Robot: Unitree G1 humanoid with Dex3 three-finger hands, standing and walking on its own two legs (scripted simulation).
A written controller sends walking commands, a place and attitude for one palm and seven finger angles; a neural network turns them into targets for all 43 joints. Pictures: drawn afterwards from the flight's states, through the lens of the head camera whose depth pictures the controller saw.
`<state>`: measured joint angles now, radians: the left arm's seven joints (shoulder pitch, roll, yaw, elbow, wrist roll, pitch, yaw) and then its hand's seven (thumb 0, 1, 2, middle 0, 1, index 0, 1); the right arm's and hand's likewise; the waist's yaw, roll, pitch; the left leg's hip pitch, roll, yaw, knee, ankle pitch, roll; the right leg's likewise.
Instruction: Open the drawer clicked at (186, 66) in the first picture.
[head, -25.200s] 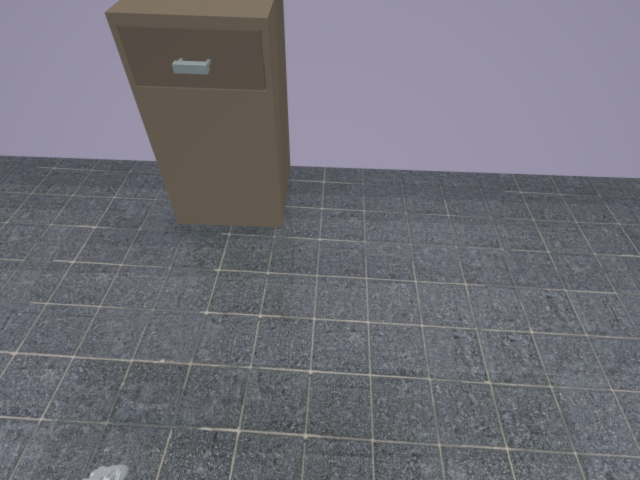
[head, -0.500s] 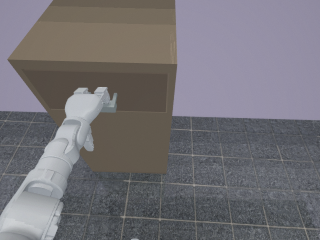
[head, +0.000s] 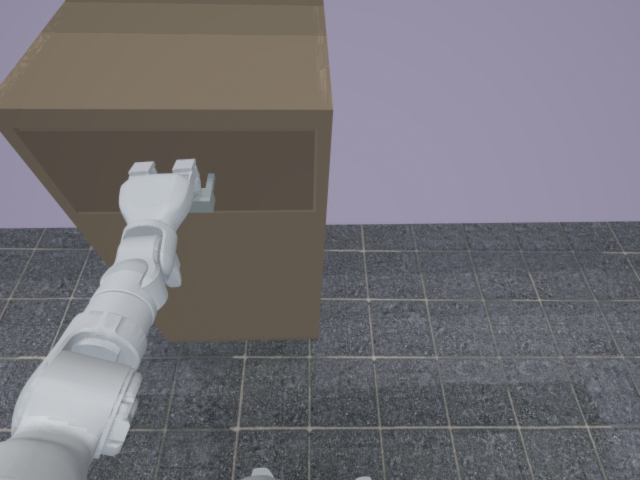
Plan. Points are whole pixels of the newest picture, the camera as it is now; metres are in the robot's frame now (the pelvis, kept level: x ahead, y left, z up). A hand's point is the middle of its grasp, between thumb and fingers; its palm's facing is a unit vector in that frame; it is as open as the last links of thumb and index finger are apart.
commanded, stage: lower the fingers behind the handle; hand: left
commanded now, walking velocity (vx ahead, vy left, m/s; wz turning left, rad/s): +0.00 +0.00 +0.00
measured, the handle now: (181, 189) +0.54 +0.20 +0.01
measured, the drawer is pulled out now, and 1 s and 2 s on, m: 0.00 0.00 0.00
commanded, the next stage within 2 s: lift the fingers back up to retry in 0.46 s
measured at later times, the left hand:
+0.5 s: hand (170, 227) +0.46 +0.20 +0.02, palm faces +0.00 -0.01 -1.00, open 14.0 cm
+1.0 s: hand (158, 223) +0.45 +0.21 +0.04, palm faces +0.02 -0.06 -1.00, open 13.9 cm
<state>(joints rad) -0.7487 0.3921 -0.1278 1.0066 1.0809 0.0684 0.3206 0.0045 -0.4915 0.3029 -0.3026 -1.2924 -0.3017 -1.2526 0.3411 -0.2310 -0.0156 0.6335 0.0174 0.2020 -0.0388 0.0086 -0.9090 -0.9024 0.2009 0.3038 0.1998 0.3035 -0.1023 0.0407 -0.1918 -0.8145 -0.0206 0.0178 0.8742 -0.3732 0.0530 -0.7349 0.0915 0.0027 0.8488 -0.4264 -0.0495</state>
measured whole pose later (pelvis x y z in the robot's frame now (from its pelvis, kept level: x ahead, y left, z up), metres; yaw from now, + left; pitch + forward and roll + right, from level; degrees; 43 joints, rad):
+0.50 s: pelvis -0.02 +0.01 -0.01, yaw +0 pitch +19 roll -2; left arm -0.80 0.38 -0.15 1.03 1.08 0.10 0.37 0.00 -0.49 0.30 -0.26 -1.28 -0.27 -1.25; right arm 0.35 -0.23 -0.01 0.64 0.02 0.17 -0.03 0.01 -0.91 -0.90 0.20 0.30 0.20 0.30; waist -0.11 0.05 -0.20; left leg -0.90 -0.02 0.02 0.93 -0.37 0.07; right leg -0.82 0.09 0.00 0.90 -0.42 -0.03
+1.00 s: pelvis +0.01 +0.02 +0.01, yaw -1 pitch +16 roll -2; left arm -0.62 0.36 -0.12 0.85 1.06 0.05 0.34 0.00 -0.49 0.30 -0.29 -1.20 -0.31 -1.20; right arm 0.34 -0.23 -0.05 0.66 0.02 0.17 -0.03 0.01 -0.91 -0.90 0.20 0.30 0.20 0.30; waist -0.06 0.06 -0.18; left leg -0.72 -0.03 0.03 0.82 -0.37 0.07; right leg -0.64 0.08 0.02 0.78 -0.42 -0.03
